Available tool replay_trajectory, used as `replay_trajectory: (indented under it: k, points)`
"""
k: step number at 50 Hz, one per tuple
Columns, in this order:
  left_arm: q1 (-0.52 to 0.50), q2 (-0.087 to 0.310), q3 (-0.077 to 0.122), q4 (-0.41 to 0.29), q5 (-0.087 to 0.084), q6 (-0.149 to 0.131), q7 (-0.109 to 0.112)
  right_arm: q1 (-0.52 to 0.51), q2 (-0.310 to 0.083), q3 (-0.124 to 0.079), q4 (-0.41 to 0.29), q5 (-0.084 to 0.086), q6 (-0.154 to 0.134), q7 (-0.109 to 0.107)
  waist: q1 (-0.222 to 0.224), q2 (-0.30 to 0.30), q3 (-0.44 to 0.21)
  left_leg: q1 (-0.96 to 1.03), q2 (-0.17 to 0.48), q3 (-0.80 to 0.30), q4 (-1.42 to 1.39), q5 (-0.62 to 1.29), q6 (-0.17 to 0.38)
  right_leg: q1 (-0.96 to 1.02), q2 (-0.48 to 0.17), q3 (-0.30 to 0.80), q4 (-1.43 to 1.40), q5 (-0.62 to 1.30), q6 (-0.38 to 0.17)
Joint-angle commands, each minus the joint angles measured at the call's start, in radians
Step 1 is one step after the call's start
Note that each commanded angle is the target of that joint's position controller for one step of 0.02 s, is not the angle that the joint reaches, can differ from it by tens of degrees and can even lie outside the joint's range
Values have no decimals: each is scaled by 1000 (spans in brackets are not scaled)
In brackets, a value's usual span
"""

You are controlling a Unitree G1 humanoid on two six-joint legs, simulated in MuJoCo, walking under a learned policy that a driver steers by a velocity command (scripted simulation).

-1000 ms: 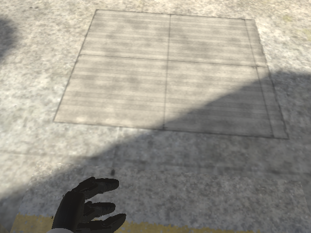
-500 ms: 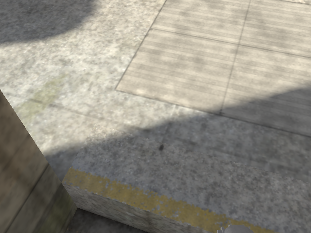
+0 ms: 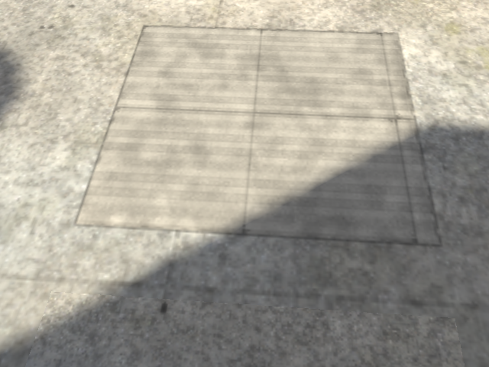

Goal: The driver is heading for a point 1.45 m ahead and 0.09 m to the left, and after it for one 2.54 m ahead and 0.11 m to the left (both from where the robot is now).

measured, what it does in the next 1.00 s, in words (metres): climbs: left foot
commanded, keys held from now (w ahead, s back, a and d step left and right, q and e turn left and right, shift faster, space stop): e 0.18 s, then w+e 0.06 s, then w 0.10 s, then no key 0.02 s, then q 0.60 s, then w+q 0.04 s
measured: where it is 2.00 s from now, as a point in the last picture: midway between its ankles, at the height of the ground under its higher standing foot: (278, 315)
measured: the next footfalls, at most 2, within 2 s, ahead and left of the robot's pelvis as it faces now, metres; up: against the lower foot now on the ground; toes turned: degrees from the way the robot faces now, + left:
left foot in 0.42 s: +0.13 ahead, +0.17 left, +0.00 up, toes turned -8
right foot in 1.18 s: +0.14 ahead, -0.16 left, +0.00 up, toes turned +19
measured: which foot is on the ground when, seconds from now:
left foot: up 0.00-0.40, down 0.42-1.00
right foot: down 0.00-0.68, up 0.70-1.00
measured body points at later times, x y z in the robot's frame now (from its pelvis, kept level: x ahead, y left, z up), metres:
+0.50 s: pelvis +0.09 +0.06 +0.09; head +0.13 +0.07 +0.54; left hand +0.25 +0.30 -0.04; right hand +0.21 -0.19 -0.01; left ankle +0.09 +0.17 -0.64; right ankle +0.05 -0.07 -0.62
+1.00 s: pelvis +0.12 +0.06 +0.11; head +0.14 +0.06 +0.56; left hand +0.28 +0.36 +0.04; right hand +0.31 -0.19 +0.02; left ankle +0.09 +0.17 -0.64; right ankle +0.05 -0.10 -0.47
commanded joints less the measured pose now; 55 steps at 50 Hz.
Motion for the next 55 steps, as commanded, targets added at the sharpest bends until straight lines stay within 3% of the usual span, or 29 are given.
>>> replay_trajectory:
  k: [1, 3, 4, 6, 7, 11, 13, 16, 18, 19, 20, 21, 22, 23, 26, 28, 30, 33, 36, 38, 40, 42, 45, 47, 49, 52, 53, 54, 55]
  points:
    - [-31, -7, 3, 44, -11, -70, -3, -69, -44, -14, -80, 0, -68, -80, -95, -101, -89, -319, -14, -90, 273, -175, -25, 366, -150, 535, -450, 342, -138]
    - [-38, 5, 6, 58, -22, -87, 5, -37, -48, -14, -56, 5, -68, -95, -114, -102, -65, -341, 14, -82, 215, -194, -48, 337, -135, 454, -466, 364, -82]
    - [2, 46, 11, 56, 5, -90, -2, -56, -55, -18, -78, 0, -60, -100, -123, -71, -86, -288, 59, -41, 113, -112, -96, 305, -132, 419, -476, 390, -61]
    - [83, 95, 37, 59, 31, -96, 4, -170, -43, -23, -132, 29, -73, -112, -67, -85, -80, -332, 66, -20, 149, -205, -134, 340, -178, 506, -516, 504, -64]
    - [68, 131, 55, 51, 26, -87, 7, -197, -22, -10, -175, 37, -66, -105, -68, -156, -65, -328, 38, 51, 181, -282, -123, 337, -211, 521, -578, 636, -78]
    - [135, 90, 46, 53, 17, -102, 27, -166, -1, -8, -195, -4, -66, -96, -46, -144, -81, -306, 48, 68, 250, -202, -157, 384, -218, 579, -612, 418, -140]
    - [66, 99, 44, 26, -1, -122, 28, -159, 19, 5, -198, -20, -55, -77, -50, -118, -24, -202, 73, 102, 37, -138, -157, 333, -192, 557, -683, 164, -156]
    - [22, 131, 64, 4, -38, -152, 49, -163, 15, 3, -236, -43, -33, -36, -50, -168, 17, 9, 93, 126, -337, -199, -151, 398, -258, 597, -741, 135, -171]
    - [57, 167, 80, 37, -19, -137, 48, -192, 87, 35, -276, -28, -35, -6, -28, -190, 69, 42, 104, 154, -663, -338, -121, 591, -309, 646, -734, 402, -164]
    - [67, 190, 90, 64, 0, -122, 41, -128, 103, 47, -264, -10, -45, 18, -38, -167, 33, 158, 96, 146, -775, -216, -130, 651, -332, 636, -687, 714, -178]
    - [19, 194, 92, 70, -8, -113, 28, -25, 105, 40, -237, 25, -59, 31, -107, -142, -14, 304, 75, 162, -965, -62, -119, 688, -311, 575, -617, 959, -144]
    - [23, 168, 88, 72, -18, -104, 9, 43, 76, 32, -202, 38, -77, 41, -111, -99, -52, 411, 69, 138, -1087, 149, -69, 728, -241, 483, -515, 1148, -81]
    - [125, 125, 87, 95, -16, -98, -2, 119, -11, 15, -184, 36, -88, 52, -61, -24, -206, 660, 138, 20, -989, 627, 71, 683, -154, 356, -401, 998, 7]
    - [134, 106, 82, 106, -20, -86, -8, 33, -66, -8, -201, 30, -75, 75, -8, 46, -194, 792, 181, -59, -952, 698, 156, 458, -100, 265, -348, 730, 72]
    - [97, 34, 61, 126, -38, -49, -34, -130, 112, 47, -254, 71, -34, 137, 57, -38, 27, 493, 149, -84, -1046, 178, 52, 495, -159, 189, -552, 242, 163]
    - [-43, 71, 59, 78, -21, -54, -14, -39, 34, 15, -201, 82, -23, 126, -15, 13, 56, 525, 123, -112, -1089, 218, -17, 527, -177, 135, -577, 296, 175]
    - [-96, 111, 63, 68, -13, -71, 20, 62, 2, -5, -177, 61, -32, 101, -73, 16, -8, 665, 127, -139, -1084, 417, -33, 506, -195, 111, -558, 304, 169]
    - [-194, 162, 101, -15, -23, -84, 91, 84, -34, -18, -200, 35, -42, 62, -82, 39, -64, 779, 181, -221, -1050, 728, 44, 424, -208, 67, -481, 295, 159]
    - [-194, 174, 127, -43, -15, -89, 137, 94, -53, -31, -221, 35, -32, 56, -68, 46, -49, 771, 217, -255, -1046, 792, 167, 411, -208, 20, -436, 265, 182]
    - [-206, 154, 132, -71, 5, -78, 142, 99, -65, -39, -218, 49, -24, 63, -66, 58, -10, 707, 190, -226, -1068, 702, 215, 446, -190, -27, -424, 245, 181]
    - [-181, 149, 136, -91, 18, -69, 148, 133, -52, -47, -200, 42, -39, 53, -62, 80, 13, 711, 237, -322, -1098, 555, 264, 396, -190, 4, -389, 164, 170]
    - [-201, 137, 128, -119, 47, -58, 156, 76, -55, -47, -217, 25, -70, 9, -72, 126, -6, 679, 268, -389, -1118, 468, 281, 354, -189, 35, -170, -21, 195]
    - [-142, 202, 143, -101, 36, -43, 155, 13, -29, -23, -263, 23, -96, -21, -70, 65, 8, 534, 308, -426, -1148, 294, 294, 263, -182, 121, 391, -74, 220]
    - [-178, 153, 118, -159, 30, -55, 129, -16, -50, -17, -282, 31, -97, -44, -81, -8, 59, 535, 252, -337, -1147, 275, 237, 204, -201, 89, 283, -56, 196]
    - [-157, 149, 120, -201, 17, -43, 123, 135, -75, -28, -251, 31, -97, -59, -108, 35, 4, 683, 287, -422, -1111, 467, 270, 111, -184, 137, 401, -107, 181]
    - [-147, 135, 88, -248, 48, -62, 107, 204, -64, -25, -209, 16, -103, -70, -159, 67, 43, 678, 234, -362, -1153, 158, 223, -90, -168, 91, 601, -228, 98]
    - [-133, 121, 80, -272, 58, -69, 105, 162, -56, -17, -225, 10, -101, -75, -132, 55, 50, 568, 202, -366, -1170, 42, 207, -58, -175, 88, 567, -228, 90]
    - [-111, 109, 64, -304, 63, -67, 93, 68, -125, -35, -267, 8, -93, -80, -67, 58, 30, 400, 154, -322, -1225, 47, 183, 156, -187, 88, 392, -233, 68]
    - [10, 140, 78, -289, 73, -69, 82, -113, -174, -45, -323, 7, -82, -77, 50, 5, 7, 220, 104, -273, -1260, 110, 146, 448, -197, 86, 145, -196, 54]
